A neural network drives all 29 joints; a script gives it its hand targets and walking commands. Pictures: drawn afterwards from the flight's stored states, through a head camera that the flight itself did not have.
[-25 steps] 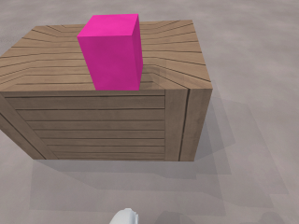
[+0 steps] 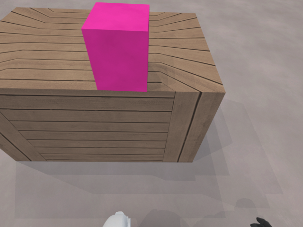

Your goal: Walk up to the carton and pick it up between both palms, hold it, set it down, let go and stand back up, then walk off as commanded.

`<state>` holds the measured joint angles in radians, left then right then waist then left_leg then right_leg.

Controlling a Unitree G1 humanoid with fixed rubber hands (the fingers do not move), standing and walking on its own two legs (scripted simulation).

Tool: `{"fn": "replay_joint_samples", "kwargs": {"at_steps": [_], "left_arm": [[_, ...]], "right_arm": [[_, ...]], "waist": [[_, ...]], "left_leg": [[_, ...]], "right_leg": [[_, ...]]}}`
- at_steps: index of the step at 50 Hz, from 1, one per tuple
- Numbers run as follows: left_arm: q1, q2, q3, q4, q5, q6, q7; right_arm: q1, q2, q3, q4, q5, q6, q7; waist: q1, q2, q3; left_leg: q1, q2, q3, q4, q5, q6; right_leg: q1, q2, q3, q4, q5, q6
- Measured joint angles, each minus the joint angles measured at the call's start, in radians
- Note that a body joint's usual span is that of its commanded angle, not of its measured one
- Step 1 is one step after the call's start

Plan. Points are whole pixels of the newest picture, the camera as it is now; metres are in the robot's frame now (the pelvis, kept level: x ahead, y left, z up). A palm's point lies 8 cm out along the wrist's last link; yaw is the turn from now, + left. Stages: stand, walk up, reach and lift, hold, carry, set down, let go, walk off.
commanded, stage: walk up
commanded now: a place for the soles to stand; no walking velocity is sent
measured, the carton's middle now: (122, 48) +0.73 +0.13 +0.08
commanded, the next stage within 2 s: none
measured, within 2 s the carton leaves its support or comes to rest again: neither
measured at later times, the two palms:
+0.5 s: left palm out of the picture +0.12 +0.30 -0.08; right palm out of the picture +0.11 -0.33 -0.09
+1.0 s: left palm out of the picture +0.19 +0.40 -0.07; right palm out of the picture +0.11 -0.28 -0.07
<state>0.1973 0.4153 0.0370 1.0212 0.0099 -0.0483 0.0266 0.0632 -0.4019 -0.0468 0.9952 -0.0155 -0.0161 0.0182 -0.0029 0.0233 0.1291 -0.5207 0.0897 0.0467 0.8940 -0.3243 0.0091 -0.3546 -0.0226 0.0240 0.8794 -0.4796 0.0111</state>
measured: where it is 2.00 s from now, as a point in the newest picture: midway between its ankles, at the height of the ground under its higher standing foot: (128, 202)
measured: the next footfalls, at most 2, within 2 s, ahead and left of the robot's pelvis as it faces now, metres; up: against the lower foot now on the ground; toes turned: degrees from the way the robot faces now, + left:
right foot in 1.20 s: +0.29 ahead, -0.05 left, +0.00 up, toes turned -8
left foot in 1.56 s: +0.38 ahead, +0.23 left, +0.00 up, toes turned -1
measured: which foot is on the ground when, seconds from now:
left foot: down 0.00-1.00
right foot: down 0.00-0.86, up 0.88-1.00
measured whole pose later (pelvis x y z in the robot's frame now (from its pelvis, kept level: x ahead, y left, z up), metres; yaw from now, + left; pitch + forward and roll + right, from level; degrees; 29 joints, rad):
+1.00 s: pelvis +0.10 +0.06 +0.02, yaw -4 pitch -4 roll +1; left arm 0.22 0.48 0.08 1.02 0.01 -0.06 0.02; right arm 0.25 -0.43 -0.10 0.94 -0.02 -0.02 0.06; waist -0.04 -0.03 0.07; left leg -0.27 -0.03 0.09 0.74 -0.40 0.05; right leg -0.41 -0.03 0.09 1.17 -0.47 -0.04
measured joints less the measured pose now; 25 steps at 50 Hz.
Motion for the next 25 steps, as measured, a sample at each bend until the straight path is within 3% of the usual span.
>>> {"fn": "replay_joint_samples", "kwargs": {"at_steps": [5,25], "left_arm": [[-0.003,0.007,-0.002,0.031,0.005,-0.005,0.000],[-0.108,-0.010,-0.025,0.054,0.012,-0.002,-0.004]], "right_arm": [[-0.016,0.009,0.006,0.022,0.011,0.008,-0.007],[-0.075,0.020,0.007,0.086,0.010,0.023,0.002]], "waist": [[0.005,-0.001,-0.004],[-0.020,-0.005,-0.028]], "left_leg": [[0.036,0.019,0.004,-0.048,0.013,-0.013],[0.130,0.011,0.065,-0.180,0.070,-0.021]], "right_leg": [[0.039,0.016,0.005,-0.072,0.037,0.036],[0.073,0.006,0.057,-0.131,0.073,0.034]]}}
